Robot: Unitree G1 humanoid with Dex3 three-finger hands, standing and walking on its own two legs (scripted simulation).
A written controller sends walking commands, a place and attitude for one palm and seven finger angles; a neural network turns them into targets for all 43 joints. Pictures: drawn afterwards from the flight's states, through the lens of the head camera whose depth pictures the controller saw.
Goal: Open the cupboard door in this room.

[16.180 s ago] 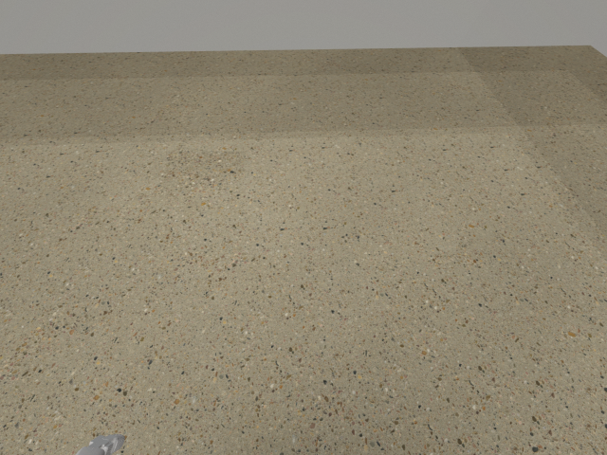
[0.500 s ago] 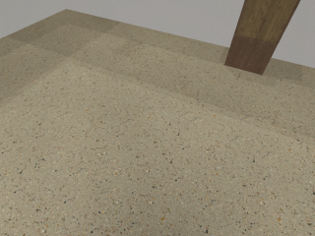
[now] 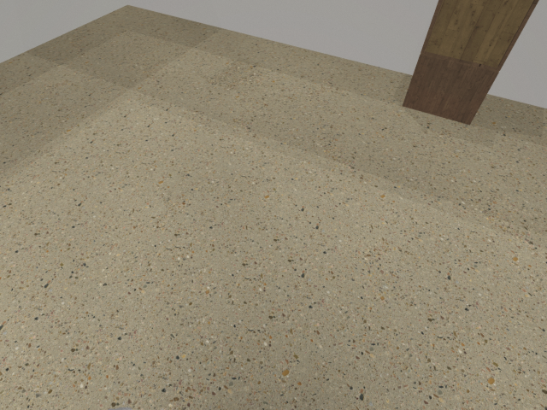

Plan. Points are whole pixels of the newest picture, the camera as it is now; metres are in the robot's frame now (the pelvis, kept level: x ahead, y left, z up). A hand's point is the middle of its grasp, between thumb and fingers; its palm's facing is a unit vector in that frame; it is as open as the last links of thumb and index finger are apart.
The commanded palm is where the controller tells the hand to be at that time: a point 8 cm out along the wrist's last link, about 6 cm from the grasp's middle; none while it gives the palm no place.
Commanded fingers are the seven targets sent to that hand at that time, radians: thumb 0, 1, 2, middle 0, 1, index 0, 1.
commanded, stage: turn or walk to find it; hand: left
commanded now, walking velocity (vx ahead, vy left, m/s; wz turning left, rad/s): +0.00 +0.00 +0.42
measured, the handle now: out of the picture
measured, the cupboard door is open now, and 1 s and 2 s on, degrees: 0 0 0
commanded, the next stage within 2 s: stand and wait in 0.14 s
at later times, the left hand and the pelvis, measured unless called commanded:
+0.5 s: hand out of the picture +0.01 +0.15 -0.16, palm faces +0.15 -0.95 -0.26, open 7.4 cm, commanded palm none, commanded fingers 0.00 0.90 0.90 -0.20 -0.30 -0.20 -0.30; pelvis +0.00 -0.04 +0.00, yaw +9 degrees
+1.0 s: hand out of the picture -0.01 +0.22 -0.17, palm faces +0.20 -0.94 -0.28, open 7.4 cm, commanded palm none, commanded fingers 0.00 0.90 0.90 -0.20 -0.30 -0.20 -0.30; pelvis -0.02 -0.01 +0.01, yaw +11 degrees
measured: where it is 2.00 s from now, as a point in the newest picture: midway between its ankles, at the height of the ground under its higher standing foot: outside the picture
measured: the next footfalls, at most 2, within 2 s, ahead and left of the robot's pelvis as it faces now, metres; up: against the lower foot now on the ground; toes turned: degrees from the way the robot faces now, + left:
left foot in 0.70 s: -0.01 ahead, +0.12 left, +0.00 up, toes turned +11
right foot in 1.84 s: +0.04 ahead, -0.13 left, +0.00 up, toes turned +28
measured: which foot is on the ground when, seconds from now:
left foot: down 0.00-0.36, up 0.38-0.68, down 0.70-1.00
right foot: down 0.00-1.00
